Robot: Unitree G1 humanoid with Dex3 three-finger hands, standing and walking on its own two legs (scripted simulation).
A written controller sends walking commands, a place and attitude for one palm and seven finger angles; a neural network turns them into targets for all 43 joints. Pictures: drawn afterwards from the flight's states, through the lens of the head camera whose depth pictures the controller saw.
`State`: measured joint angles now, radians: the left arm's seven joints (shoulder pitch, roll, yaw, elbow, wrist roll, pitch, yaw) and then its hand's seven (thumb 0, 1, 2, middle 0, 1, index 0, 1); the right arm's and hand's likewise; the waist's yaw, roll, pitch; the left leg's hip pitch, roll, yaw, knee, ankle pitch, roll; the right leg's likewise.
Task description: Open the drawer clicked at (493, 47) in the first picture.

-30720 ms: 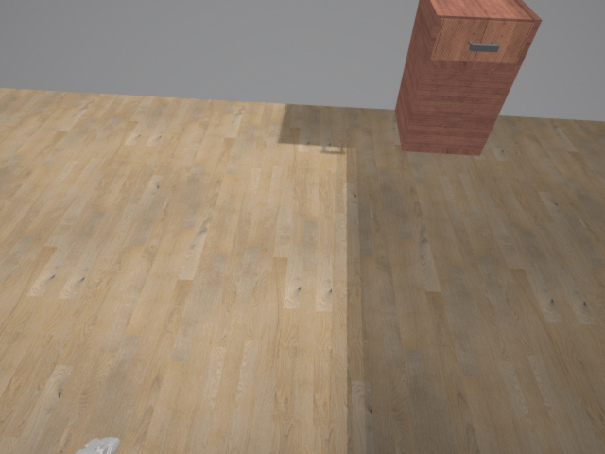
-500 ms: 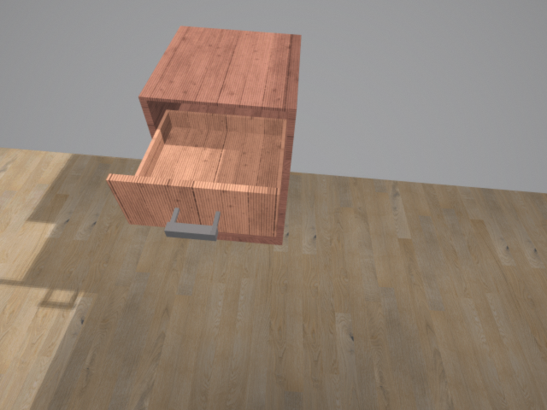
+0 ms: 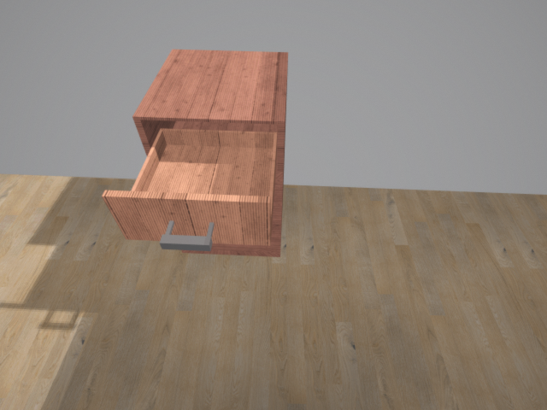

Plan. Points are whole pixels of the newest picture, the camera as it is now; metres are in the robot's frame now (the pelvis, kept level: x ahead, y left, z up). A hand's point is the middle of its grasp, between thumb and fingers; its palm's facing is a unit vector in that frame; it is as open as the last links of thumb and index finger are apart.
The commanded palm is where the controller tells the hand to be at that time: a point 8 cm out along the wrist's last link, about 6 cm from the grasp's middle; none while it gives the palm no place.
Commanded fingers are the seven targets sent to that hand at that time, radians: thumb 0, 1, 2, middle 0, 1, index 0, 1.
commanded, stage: let the arm hang, fingers relaxed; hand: left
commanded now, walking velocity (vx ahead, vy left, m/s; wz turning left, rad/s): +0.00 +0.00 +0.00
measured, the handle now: (188, 234) +0.52 +0.24 -0.17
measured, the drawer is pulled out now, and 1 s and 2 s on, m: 0.30 0.30 0.30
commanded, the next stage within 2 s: look to check the result in 0.12 s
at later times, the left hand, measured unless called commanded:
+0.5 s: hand out of the picture -0.03 +0.14 -0.17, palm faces +0.07 -0.98 -0.16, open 7.4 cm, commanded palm none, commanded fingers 0.00 0.90 0.90 -0.20 -0.30 -0.20 -0.30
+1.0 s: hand out of the picture -0.02 +0.13 -0.17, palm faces +0.07 -0.98 -0.16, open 7.4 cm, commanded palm none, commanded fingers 0.00 0.90 0.90 -0.20 -0.30 -0.20 -0.30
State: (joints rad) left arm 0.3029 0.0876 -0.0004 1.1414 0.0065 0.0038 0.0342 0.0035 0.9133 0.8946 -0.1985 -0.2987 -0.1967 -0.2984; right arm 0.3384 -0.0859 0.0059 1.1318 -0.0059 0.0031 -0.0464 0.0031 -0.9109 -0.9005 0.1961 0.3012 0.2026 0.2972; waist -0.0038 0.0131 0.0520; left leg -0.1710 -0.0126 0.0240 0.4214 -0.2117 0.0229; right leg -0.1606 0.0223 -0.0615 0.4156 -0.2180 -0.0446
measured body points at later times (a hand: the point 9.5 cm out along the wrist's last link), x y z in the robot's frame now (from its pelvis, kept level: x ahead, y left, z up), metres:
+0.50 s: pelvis +0.00 -0.01 +0.00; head +0.02 -0.02 +0.45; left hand -0.04 +0.19 -0.16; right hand -0.03 -0.21 -0.17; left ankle +0.01 +0.11 -0.74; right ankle +0.01 -0.09 -0.74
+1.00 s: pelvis +0.01 -0.02 +0.00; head +0.03 -0.03 +0.45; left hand -0.02 +0.18 -0.16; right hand -0.02 -0.21 -0.17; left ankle +0.01 +0.11 -0.74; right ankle +0.01 -0.09 -0.74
